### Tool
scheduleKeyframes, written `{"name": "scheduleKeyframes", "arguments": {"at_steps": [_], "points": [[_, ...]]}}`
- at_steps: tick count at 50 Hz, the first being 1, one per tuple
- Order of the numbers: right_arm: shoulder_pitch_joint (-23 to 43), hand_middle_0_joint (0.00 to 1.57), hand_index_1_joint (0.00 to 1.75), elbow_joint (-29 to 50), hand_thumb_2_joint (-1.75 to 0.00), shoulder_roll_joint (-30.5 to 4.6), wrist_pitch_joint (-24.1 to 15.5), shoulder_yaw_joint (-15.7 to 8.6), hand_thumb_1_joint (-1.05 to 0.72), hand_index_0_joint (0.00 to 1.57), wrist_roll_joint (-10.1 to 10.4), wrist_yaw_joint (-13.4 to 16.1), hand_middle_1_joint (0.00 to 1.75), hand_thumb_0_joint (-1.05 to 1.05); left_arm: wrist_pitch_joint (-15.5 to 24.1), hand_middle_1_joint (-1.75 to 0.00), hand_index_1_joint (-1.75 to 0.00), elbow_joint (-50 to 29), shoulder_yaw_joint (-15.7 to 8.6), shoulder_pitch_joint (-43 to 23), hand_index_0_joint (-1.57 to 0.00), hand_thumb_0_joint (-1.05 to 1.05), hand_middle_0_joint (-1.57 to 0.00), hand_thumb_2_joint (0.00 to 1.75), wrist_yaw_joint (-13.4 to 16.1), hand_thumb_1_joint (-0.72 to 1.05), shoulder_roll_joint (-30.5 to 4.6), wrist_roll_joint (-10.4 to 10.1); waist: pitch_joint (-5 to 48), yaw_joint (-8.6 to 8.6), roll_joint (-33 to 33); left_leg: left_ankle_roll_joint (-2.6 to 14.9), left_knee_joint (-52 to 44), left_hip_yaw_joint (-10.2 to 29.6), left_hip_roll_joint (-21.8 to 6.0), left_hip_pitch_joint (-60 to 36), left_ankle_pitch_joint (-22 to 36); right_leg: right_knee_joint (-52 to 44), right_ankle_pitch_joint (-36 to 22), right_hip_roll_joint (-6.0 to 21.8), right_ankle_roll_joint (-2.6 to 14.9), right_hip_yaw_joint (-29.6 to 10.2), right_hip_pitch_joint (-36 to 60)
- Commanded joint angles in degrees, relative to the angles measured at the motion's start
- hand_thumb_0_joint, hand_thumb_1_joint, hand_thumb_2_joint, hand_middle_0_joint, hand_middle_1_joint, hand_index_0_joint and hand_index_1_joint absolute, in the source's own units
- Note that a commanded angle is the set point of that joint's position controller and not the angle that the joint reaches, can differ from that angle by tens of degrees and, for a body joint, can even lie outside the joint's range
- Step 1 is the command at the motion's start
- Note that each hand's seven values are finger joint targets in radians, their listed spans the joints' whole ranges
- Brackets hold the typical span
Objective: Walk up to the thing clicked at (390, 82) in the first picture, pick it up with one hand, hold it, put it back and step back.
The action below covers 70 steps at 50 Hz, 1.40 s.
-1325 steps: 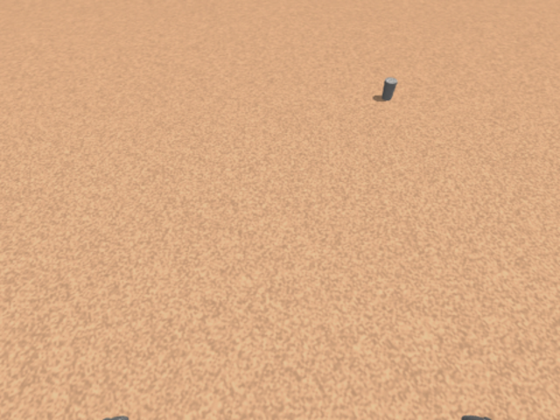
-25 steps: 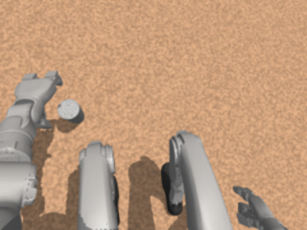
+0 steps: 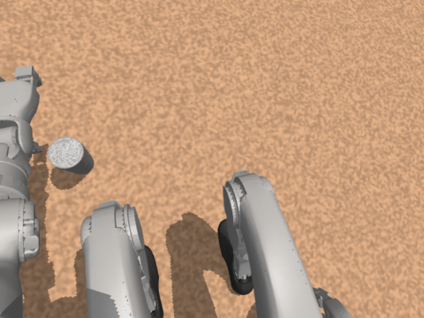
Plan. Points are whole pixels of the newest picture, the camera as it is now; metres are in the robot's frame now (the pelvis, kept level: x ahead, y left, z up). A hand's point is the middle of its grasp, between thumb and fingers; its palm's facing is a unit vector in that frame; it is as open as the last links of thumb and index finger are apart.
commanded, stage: home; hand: left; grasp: from above
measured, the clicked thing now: (75, 158) +0.47 +0.25 -0.30
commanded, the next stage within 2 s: none
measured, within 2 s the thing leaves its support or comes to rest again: neither
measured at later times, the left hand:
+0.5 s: hand out of the picture +0.33 +0.24 +0.06, palm faces -0.28 -0.59 -0.76, open 8.0 cm
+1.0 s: hand out of the picture +0.25 +0.19 +0.27, palm faces +0.10 -0.95 -0.29, open 7.4 cm
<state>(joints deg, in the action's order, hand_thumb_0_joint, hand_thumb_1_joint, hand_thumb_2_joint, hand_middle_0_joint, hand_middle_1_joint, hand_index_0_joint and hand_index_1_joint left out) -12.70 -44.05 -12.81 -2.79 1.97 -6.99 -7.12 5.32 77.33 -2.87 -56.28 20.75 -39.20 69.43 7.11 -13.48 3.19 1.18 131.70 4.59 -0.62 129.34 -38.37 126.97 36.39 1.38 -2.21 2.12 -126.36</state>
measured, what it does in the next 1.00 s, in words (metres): rises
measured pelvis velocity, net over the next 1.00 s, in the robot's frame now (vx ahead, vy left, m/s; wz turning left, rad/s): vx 0.07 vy -0.01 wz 0.09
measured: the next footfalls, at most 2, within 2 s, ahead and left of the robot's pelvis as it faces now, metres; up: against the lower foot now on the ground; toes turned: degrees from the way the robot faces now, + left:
none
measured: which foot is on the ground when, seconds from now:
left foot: down 0.00-1.00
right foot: down 0.00-1.00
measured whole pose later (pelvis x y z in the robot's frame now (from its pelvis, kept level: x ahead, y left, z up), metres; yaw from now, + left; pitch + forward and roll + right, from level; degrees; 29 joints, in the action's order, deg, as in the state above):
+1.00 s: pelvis +0.07 -0.01 +0.33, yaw +5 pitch +15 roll -3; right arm -16.1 -30.6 -12.0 -8.3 2.2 2.1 8.4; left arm -22.9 -1.4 -0.5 22.1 5.0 -13.9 -0.3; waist 10.7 -3.7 2.6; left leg -0.5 65.3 2.7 -1.9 50.3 -29.8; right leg 61.8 28.0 0.9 -0.7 3.4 -48.4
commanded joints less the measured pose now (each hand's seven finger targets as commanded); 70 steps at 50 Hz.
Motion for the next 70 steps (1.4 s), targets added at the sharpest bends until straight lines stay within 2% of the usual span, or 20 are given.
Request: {"name": "scheduleKeyframes", "arguments": {"at_steps": [1, 5, 8, 10, 13, 14, 15, 16, 19, 23, 26, 28, 31, 41, 49, 52, 56, 63, 66, 70], "points": [[-11.8, 0.2, 0.3, 3.9, -0.9, -16.2, 1.0, -5.8, -0.89, 0.2, 2.5, 1.2, 0.3, 0.0, -1.6, -0.7, -0.69, -10.3, 0.6, -13.2, -0.19, 0.0, -0.22, 0.89, -4.9, -0.21, -10.3, -4.6, 39.8, 0.41, 7.3, 1.06, -19.2, -3.2, 1.9, -30.2, 8.6, -17.6, -9.5, -2.9, 4.45, 4.4, 27.4], [-12.4, 0.2, 0.3, 5.9, -0.9, -16.1, 2.0, -6.2, -0.89, 0.2, 4.1, 1.3, 0.3, 0.0, -1.6, -0.48, -0.49, -18.6, 0.2, -2.6, -0.18, 0.0, -0.19, 0.8, -10.3, 0.06, -8.1, -9.7, 38.6, 3.64, 6.0, 0.73, -22.7, -2.4, 1.7, -33.7, 12.6, -20.4, -12.1, -2.6, 4.57, 3.9, 31.4], [-11.0, 0.2, 0.3, 9.8, -0.9, -15.6, 2.8, -6.7, -0.9, 0.2, 5.3, 1.3, 0.3, 0.0, -1.2, -0.43, -0.44, -34.4, -2.8, 6.0, -0.19, 0.0, -0.2, 0.83, -12.6, 0.3, -9.3, -14.8, 44.9, 7.24, 6.5, 0.5, -26.1, -3.0, 1.9, -38.4, 15.7, -23.3, -14.8, -2.2, 4.41, 3.0, 38.8], [-8.8, 0.2, 0.3, 11.7, -0.9, -15.0, 3.2, -7.2, -0.9, 0.2, 6.0, 1.8, 0.3, 0.0, -2.0, -0.4, -0.41, -43.3, -4.1, 12.0, -0.19, 0.0, -0.2, 0.86, -13.4, 0.46, -7.5, -18.8, 44.8, 8.48, 6.9, 0.14, -29.7, -1.9, 1.7, -42.0, 14.1, -25.6, -13.4, -1.9, 4.34, 2.7, 39.4], [-6.1, 0.2, 0.3, 12.2, -0.9, -13.3, 3.4, -7.8, -0.9, 0.2, 6.9, 3.1, 0.3, 0.0, -3.4, -0.3, -0.3, -52.2, -4.5, 12.9, -0.19, 0.0, -0.19, 0.82, -13.2, 0.7, -4.8, -22.9, 43.1, 8.43, 7.5, -0.03, -33.8, -0.9, 1.2, -46.5, 11.0, -29.2, -11.5, -2.0, 4.27, 2.3, 40.3], [-5.3, 0.2, 0.3, 12.2, -0.9, -12.2, 3.3, -7.8, -0.9, 0.2, 7.1, 3.4, 0.3, 0.0, -4.1, -0.29, -0.29, -51.0, -3.2, 15.8, -0.19, 0.0, -0.19, 0.86, -13.1, 0.78, -2.1, -24.2, 39.7, 7.99, 6.9, 0.03, -35.8, -1.1, 0.8, -46.5, 9.4, -30.8, -10.5, -2.1, 3.98, 2.0, 41.0], [-4.5, 0.2, 0.3, 12.1, -0.9, -12.8, 3.2, -8.1, -0.9, 0.2, 7.3, 3.8, 0.3, 0.0, -4.7, -0.29, -0.29, -53.1, -4.1, 16.2, -0.2, 0.0, -0.2, 0.88, -12.8, 0.86, -2.0, -25.8, 38.4, 8.04, 6.8, -0.11, -36.9, -0.2, 0.8, -48.4, 8.2, -31.9, -9.4, -1.9, 4.21, 2.1, 40.2], [-3.9, 0.2, 0.3, 12.1, -0.9, -12.1, 2.9, -8.0, -0.9, 0.2, 7.5, 4.3, 0.3, 0.0, -5.4, -0.3, -0.3, -53.4, -2.2, 19.1, -0.2, 0.0, -0.2, 0.9, -12.8, 0.9, 0.7, -26.7, 37.6, 8.09, 7.3, -0.15, -38.9, -0.2, 0.6, -50.2, 7.1, -33.2, -8.6, -2.0, 4.03, 2.0, 41.0], [-2.2, 0.2, 0.3, 12.5, -0.9, -12.0, 1.9, -8.3, -0.9, 0.2, 7.9, 5.2, 0.3, 0.0, -7.7, -0.3, -0.3, -56.4, 0.3, 25.4, -0.2, 0.0, -0.2, 0.9, -13.2, 0.9, 5.1, -31.2, 34.6, 8.09, 6.2, -0.19, -43.0, -0.5, 0.3, -53.4, 5.3, -37.4, -7.3, -2.0, 3.89, 1.6, 44.5], [1.5, 0.2, 0.3, 13.6, -0.9, -11.6, -0.5, -7.6, -0.9, 0.2, 8.6, 7.3, 0.3, 0.0, -10.6, -0.3, -0.3, -62.5, 3.7, 30.5, -0.2, 0.0, -0.2, 0.9, -14.6, 0.9, 8.9, -38.8, 29.4, 7.13, 4.5, -0.18, -49.2, 0.4, 0.1, -57.8, 0.1, -43.8, -4.0, -2.1, 3.44, 1.3, 48.5], [3.7, 0.2, 0.3, 14.5, -0.9, -10.8, -2.3, -6.7, -0.9, 0.2, 9.0, 8.8, 0.3, 0.0, -12.3, -0.3, -0.3, -64.6, 2.8, 39.5, -0.2, 0.0, -0.2, 0.9, -14.6, 0.9, 9.7, -43.7, 26.1, 7.83, 1.9, 0.11, -51.9, -0.4, 0.3, -59.6, 0.5, -48.3, -3.8, -2.1, 3.33, 0.4, 53.2], [4.7, 0.2, 0.3, 15.4, -0.9, -10.4, -3.2, -6.1, -0.9, 0.2, 9.3, 9.6, 0.3, 0.0, -13.2, -0.3, -0.3, -69.3, 1.6, 40.9, -0.2, 0.0, -0.2, 0.9, -14.3, 0.9, 9.2, -46.5, 26.7, 8.46, 3.6, 0.02, -54.7, -0.4, 0.4, -63.4, 1.3, -50.6, -4.5, -1.9, 3.33, -0.1, 56.7], [5.9, 0.2, 0.3, 16.3, -0.9, -9.4, -4.4, -5.1, -0.9, 0.2, 9.6, 10.7, 0.3, 0.0, -15.0, -0.3, -0.3, -71.0, 1.2, 45.4, -0.2, 0.0, -0.2, 0.9, -13.8, 0.9, 10.8, -50.2, 22.9, 8.05, 2.0, 0.01, -58.2, -0.5, 0.4, -66.4, 2.3, -54.7, -4.9, -1.9, 3.26, -0.5, 60.1], [3.2, 0.2, 0.3, 20.1, -0.9, -6.9, -7.5, -3.4, -0.9, 0.2, 9.4, 14.0, 0.3, 0.0, -21.2, -0.3, -0.3, -82.6, -0.2, 65.8, -0.2, 0.0, -0.2, 0.9, -14.3, 0.9, 16.1, -64.2, 18.5, 9.24, 2.1, -0.31, -70.6, -1.1, 0.7, -81.7, 12.9, -67.8, -13.2, -2.1, 3.03, -0.2, 77.2], [-0.7, 0.2, 0.3, 23.0, -0.9, -5.9, -9.0, -2.0, -0.9, 0.2, 9.3, 17.0, 0.3, 0.0, -27.4, -0.3, -0.3, -92.2, -1.8, 79.0, -0.2, 0.0, -0.2, 0.9, -15.5, 0.9, 20.0, -71.3, 12.5, 10.25, 0.5, -0.33, -79.0, -1.9, 0.9, -90.4, 21.0, -77.7, -20.2, -2.3, 2.62, 0.9, 89.1], [-0.8, 0.2, 0.3, 23.6, -0.9, -5.8, -10.1, -1.7, -0.9, 0.2, 9.0, 17.8, 0.3, 0.0, -28.7, -0.3, -0.3, -94.1, -1.9, 81.9, -0.2, 0.0, -0.2, 0.9, -16.2, 0.9, 21.0, -72.6, 10.0, 10.14, -0.5, -0.33, -80.8, -1.6, 0.6, -91.9, 22.3, -79.1, -21.0, -2.7, 2.63, 1.7, 90.0], [-1.6, 0.2, 0.3, 24.1, -0.9, -6.0, -11.4, -2.0, -0.9, 0.2, 8.5, 18.4, 0.3, 0.0, -29.4, -0.3, -0.3, -95.5, -2.2, 84.6, -0.2, 0.0, -0.2, 0.9, -17.5, 0.9, 21.7, -73.5, 7.2, 10.35, -0.9, -0.16, -82.5, -1.8, 0.6, -92.9, 23.1, -80.7, -21.3, -2.7, 2.7, 2.2, 90.8], [-1.5, 0.2, 0.3, 23.8, -0.9, -6.7, -13.3, -2.8, -0.9, 0.2, 7.7, 18.4, 0.3, 0.0, -29.1, -0.3, -0.3, -94.7, -2.0, 83.4, -0.2, 0.0, -0.2, 0.9, -19.3, 0.9, 21.1, -72.5, 4.6, 10.07, -0.9, -0.2, -83.1, -2.3, 0.8, -93.6, 22.4, -81.6, -20.4, -2.4, 2.41, 2.3, 90.4], [-1.0, 0.2, 0.3, 23.6, -0.9, -6.7, -13.8, -2.8, -0.9, 0.2, 7.5, 18.2, 0.3, 0.0, -28.8, -0.3, -0.3, -95.6, -2.6, 82.6, -0.2, 0.0, -0.2, 0.9, -19.5, 0.9, 20.6, -72.4, 4.6, 10.44, -0.8, -0.24, -83.2, -2.3, 0.9, -93.7, 21.3, -82.1, -19.5, -2.2, 2.23, 2.4, 90.9], [-0.7, 0.2, 0.3, 23.4, -0.9, -6.9, -14.2, -3.0, -0.9, 0.2, 7.5, 18.0, 0.3, 0.0, -28.6, -0.3, -0.3, -96.6, -2.5, 83.6, -0.2, 0.0, -0.2, 0.9, -19.6, 0.9, 20.6, -72.1, 6.1, 11.21, 0.9, -0.75, -83.6, -2.1, 0.6, -95.4, 24.3, -80.8, -21.5, -2.5, 2.51, 2.5, 91.8]]}}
